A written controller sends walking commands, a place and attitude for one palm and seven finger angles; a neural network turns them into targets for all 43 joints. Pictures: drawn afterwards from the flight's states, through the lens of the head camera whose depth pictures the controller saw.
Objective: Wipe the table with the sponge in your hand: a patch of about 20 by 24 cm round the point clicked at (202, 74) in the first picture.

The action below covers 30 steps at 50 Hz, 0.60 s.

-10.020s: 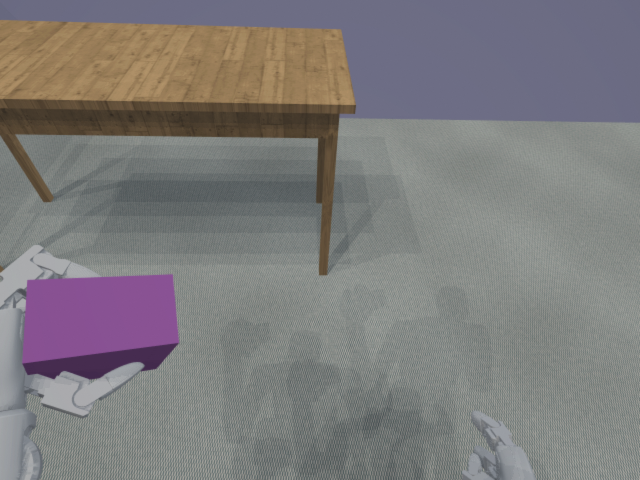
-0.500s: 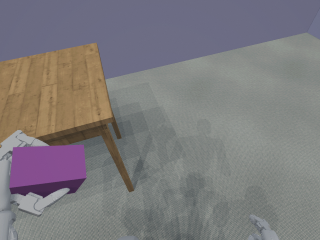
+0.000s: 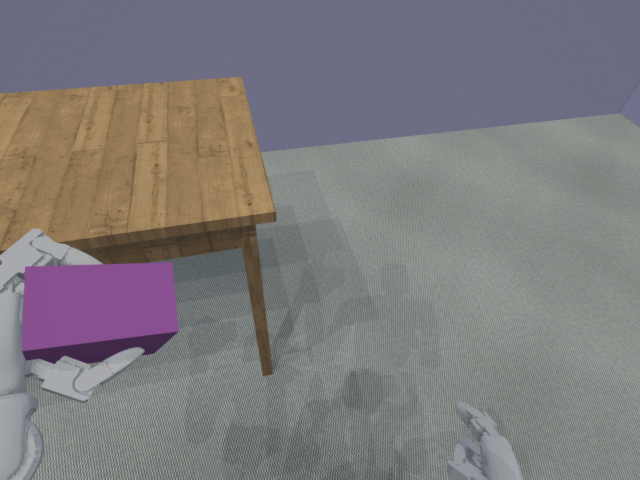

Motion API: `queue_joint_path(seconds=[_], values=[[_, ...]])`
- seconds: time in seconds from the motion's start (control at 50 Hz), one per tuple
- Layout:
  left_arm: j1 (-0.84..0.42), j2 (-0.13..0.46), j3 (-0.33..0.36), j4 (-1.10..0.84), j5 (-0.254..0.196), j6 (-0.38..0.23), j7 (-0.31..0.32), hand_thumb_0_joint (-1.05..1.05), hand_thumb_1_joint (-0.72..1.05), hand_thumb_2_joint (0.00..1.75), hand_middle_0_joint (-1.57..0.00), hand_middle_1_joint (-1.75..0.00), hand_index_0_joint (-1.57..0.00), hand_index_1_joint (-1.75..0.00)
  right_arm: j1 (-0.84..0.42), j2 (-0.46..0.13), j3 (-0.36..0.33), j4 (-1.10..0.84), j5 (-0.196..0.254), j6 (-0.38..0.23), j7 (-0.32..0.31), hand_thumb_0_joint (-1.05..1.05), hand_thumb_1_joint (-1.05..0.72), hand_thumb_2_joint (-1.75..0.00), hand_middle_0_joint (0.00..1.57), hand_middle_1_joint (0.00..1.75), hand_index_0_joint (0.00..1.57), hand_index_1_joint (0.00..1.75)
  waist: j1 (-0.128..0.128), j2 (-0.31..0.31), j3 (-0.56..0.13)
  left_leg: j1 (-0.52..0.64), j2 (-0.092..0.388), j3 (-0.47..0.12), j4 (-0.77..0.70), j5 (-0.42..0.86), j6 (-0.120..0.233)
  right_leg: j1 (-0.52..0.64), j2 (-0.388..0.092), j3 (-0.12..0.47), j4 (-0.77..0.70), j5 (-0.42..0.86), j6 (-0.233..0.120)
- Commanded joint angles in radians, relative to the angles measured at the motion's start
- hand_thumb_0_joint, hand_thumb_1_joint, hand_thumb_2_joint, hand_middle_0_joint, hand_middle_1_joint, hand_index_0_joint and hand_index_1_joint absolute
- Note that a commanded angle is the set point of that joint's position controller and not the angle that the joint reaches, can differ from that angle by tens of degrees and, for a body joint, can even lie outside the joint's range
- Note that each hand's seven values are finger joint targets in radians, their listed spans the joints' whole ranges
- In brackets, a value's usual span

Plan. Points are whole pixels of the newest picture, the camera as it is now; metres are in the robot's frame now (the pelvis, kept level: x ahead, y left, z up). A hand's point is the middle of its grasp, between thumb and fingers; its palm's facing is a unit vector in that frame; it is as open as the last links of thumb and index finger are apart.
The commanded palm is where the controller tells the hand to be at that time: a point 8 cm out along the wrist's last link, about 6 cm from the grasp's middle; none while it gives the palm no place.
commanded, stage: come to a stop and stand still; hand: left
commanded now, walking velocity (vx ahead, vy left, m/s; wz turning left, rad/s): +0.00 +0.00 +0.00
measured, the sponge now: (121, 316) +0.22 +0.22 +0.15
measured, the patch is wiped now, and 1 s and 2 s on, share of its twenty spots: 0.00 0.00 0.00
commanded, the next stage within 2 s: look again from close up in 0.30 s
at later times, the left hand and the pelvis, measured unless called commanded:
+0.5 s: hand (43, 266) +0.24 +0.29 +0.19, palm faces +0.45 -0.77 -0.46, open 10.5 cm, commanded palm +0.15 +0.29 +0.18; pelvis -0.01 +0.01 +0.00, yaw -1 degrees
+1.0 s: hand (93, 261) +0.27 +0.27 +0.17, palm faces +0.38 -0.87 -0.31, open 10.5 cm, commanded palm +0.21 +0.30 +0.18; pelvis +0.04 +0.03 +0.00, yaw -2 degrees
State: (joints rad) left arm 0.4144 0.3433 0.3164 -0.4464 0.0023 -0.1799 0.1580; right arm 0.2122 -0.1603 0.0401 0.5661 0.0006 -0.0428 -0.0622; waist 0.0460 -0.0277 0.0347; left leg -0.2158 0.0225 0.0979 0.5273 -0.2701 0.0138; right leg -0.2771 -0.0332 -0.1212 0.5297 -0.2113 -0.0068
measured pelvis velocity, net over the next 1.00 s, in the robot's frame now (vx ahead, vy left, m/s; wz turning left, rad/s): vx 0.04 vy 0.03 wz -0.04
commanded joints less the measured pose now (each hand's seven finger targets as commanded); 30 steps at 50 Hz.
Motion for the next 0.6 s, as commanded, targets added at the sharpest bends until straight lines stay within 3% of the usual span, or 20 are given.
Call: queue_joint_path(seconds=[0.0, 0.08, 0.14, 0.28, 0.36, 0.38, 0.4, 0.42, 0.44, 0.46, 0.5, 0.52, 0.58], values=[[-0.111, 0.164, 0.095, -0.264, -0.011, -0.081, 0.009, 0.0, 0.1, 1.3, -1.2, -1.6, -1.2, -1.6, -0.086, -0.149, -0.052, -0.127, -0.002, -0.073, -0.006, 0.0, -0.9, -0.9, 0.2, 0.3, 0.2, 0.3, -0.023, 0.159, -0.061, -0.21, 0.163, -0.133, -0.211, -0.077, 0.022, 0.176, -0.034, 0.095, -0.021, 0.017, 0.019], [-0.072, 0.156, 0.109, -0.236, -0.022, -0.073, 0.009, 0.0, 0.1, 1.3, -1.2, -1.6, -1.2, -1.6, -0.079, -0.142, -0.049, -0.12, -0.006, -0.074, 0.002, 0.0, -0.9, -0.9, 0.2, 0.3, 0.2, 0.3, -0.029, 0.05, -0.064, -0.176, 0.118, -0.109, -0.17, -0.127, 0.002, 0.129, -0.055, 0.147, -0.107, -0.021, 0.008], [-0.06, 0.151, 0.113, -0.223, -0.026, -0.07, 0.009, 0.0, 0.1, 1.3, -1.2, -1.6, -1.2, -1.6, -0.073, -0.143, -0.05, -0.112, -0.007, -0.069, 0.001, 0.0, -0.9, -0.9, 0.2, 0.3, 0.2, 0.3, -0.036, 0.013, -0.083, -0.128, 0.093, -0.096, -0.138, -0.114, -0.003, 0.092, -0.074, 0.183, -0.158, -0.062, -0.002], [-0.054, 0.161, 0.117, -0.274, -0.023, -0.079, 0.015, 0.0, 0.1, 1.3, -1.2, -1.6, -1.2, -1.6, -0.092, -0.147, -0.053, -0.122, 0.0, -0.078, -0.012, 0.0, -0.9, -0.9, 0.2, 0.3, 0.2, 0.3, -0.032, 0.129, -0.121, -0.152, 0.135, -0.132, -0.2, -0.012, 0.007, 0.178, -0.033, 0.11, -0.062, 0.057, 0.015], [-0.007, 0.167, 0.127, -0.296, -0.025, -0.086, 0.019, 0.0, 0.1, 1.3, -1.2, -1.6, -1.2, -1.6, -0.084, -0.151, -0.061, -0.124, 0.001, -0.084, -0.011, 0.0, -0.9, -0.9, 0.2, 0.3, 0.2, 0.3, -0.034, 0.126, -0.144, -0.136, 0.134, -0.128, -0.169, 0.083, -0.001, 0.192, -0.039, 0.103, -0.047, 0.136, 0.012], [-1.063, 1.019, 0.742, -0.475, 0.132, -0.183, 0.003, 0.0, 0.1, 1.3, -1.2, -1.6, -1.2, -1.6, 0.078, -0.182, -0.093, -0.077, -0.066, -0.154, 0.002, 0.0, -0.9, -0.9, 0.2, 0.3, 0.2, 0.3, -0.001, -0.01, -0.023, -0.252, 0.109, -0.063, 0.028, 0.073, 0.015, 0.064, -0.089, 0.227, -0.158, 0.127, 0.007], [-0.456, 0.373, 0.323, 0.129, 0.006, -0.131, -0.054, 0.0, 0.1, 1.3, -1.2, -1.6, -1.2, -1.6, 0.007, -0.064, -0.058, -0.024, -0.023, -0.149, 0.008, 0.0, -0.9, -0.9, 0.2, 0.3, 0.2, 0.3, -0.026, -0.074, -0.19, -0.063, 0.001, -0.119, 0.042, -0.012, 0.003, 0.031, -0.159, 0.237, -0.149, 0.123, -0.099], [-0.241, 0.29, 0.253, 0.003, -0.03, -0.128, -0.053, 0.0, 0.1, 1.3, -1.2, -1.6, -1.2, -1.6, -0.013, -0.103, -0.072, -0.105, 0.003, -0.154, 0.008, 0.0, -0.9, -0.9, 0.2, 0.3, 0.2, 0.3, 0.007, -0.035, -0.103, -0.015, 0.008, -0.057, -0.01, 0.004, -0.01, 0.03, -0.128, 0.279, -0.222, 0.083, -0.065], [-0.196, 0.245, 0.217, 0.027, -0.047, -0.125, -0.054, 0.0, 0.1, 1.3, -1.2, -1.6, -1.2, -1.6, -0.01, -0.149, -0.085, -0.116, 0.005, -0.164, 0.009, 0.0, -0.9, -0.9, 0.2, 0.3, 0.2, 0.3, -0.009, 0.012, -0.153, 0.012, -0.007, -0.057, -0.066, -0.025, -0.007, 0.067, -0.132, 0.264, -0.212, -0.034, -0.068], [-0.154, 0.161, 0.149, 0.014, -0.061, -0.139, -0.065, 0.0, 0.1, 1.3, -1.2, -1.6, -1.2, -1.6, -0.032, -0.143, -0.091, -0.118, 0.014, -0.176, 0.017, 0.0, -0.9, -0.9, 0.2, 0.3, 0.2, 0.3, -0.008, 0.148, -0.17, 0.066, 0.009, -0.048, -0.116, 0.005, 0.0, 0.052, -0.11, 0.24, -0.165, -0.046, -0.068], [-0.05, 0.143, 0.105, -0.109, -0.065, -0.149, -0.064, 0.0, 0.1, 1.3, -1.2, -1.6, -1.2, -1.6, -0.042, -0.16, -0.078, -0.124, 0.018, -0.176, 0.043, 0.0, -0.9, -0.9, 0.2, 0.3, 0.2, 0.3, 0.005, 0.239, -0.136, -0.045, 0.091, -0.125, -0.218, -0.02, 0.027, 0.118, -0.048, 0.158, -0.063, -0.073, -0.023], [-0.033, 0.131, 0.083, -0.138, -0.06, -0.147, -0.063, 0.0, 0.1, 1.3, -1.2, -1.6, -1.2, -1.6, -0.058, -0.155, -0.071, -0.133, 0.023, -0.177, 0.05, 0.0, -0.9, -0.9, 0.2, 0.3, 0.2, 0.3, 0.008, 0.232, -0.101, -0.141, 0.119, -0.141, -0.254, -0.071, 0.041, 0.165, -0.036, 0.122, -0.016, -0.059, -0.01], [-0.034, 0.174, 0.118, -0.174, -0.047, -0.141, -0.049, 0.0, 0.1, 1.3, -1.2, -1.6, -1.2, -1.6, -0.057, -0.157, -0.073, -0.146, 0.029, -0.186, 0.053, 0.0, -0.9, -0.9, 0.2, 0.3, 0.2, 0.3, 0.004, 0.046, -0.076, -0.203, 0.12, -0.137, -0.253, -0.08, 0.04, 0.208, -0.021, 0.095, -0.016, -0.023, 0.0]])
